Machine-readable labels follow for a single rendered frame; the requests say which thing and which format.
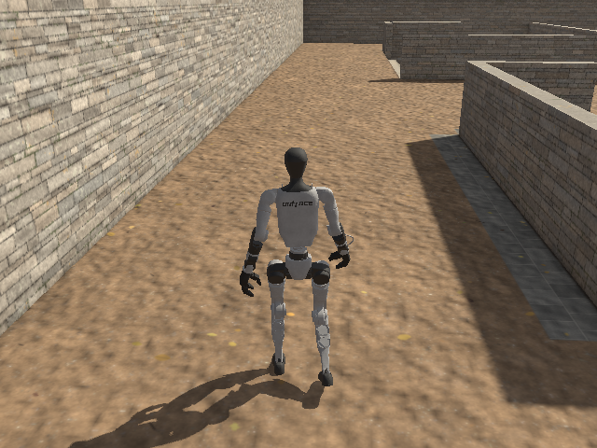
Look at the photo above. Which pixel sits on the robot left hand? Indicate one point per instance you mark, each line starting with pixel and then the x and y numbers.
pixel 244 277

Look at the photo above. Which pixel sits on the robot right hand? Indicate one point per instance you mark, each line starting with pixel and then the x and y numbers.
pixel 337 255

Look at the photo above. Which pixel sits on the robot left upper arm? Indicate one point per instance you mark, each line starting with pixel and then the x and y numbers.
pixel 267 198

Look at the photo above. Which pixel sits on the left robot forearm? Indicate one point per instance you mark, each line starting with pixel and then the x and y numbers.
pixel 252 254

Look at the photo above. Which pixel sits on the robot right upper arm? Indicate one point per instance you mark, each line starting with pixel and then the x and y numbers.
pixel 326 196

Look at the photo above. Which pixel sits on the right robot forearm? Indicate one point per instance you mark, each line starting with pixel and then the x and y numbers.
pixel 341 243

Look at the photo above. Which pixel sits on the left robot foot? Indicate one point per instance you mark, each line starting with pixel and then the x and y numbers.
pixel 279 367

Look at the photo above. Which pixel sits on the right robot shin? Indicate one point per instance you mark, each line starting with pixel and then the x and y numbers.
pixel 323 342

